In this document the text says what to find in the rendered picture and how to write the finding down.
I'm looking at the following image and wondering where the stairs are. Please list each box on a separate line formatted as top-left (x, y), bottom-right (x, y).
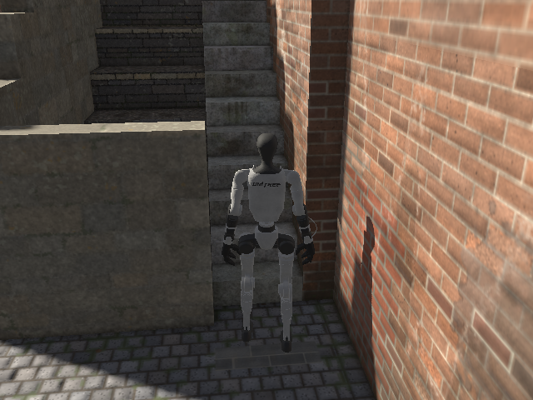
top-left (202, 0), bottom-right (303, 307)

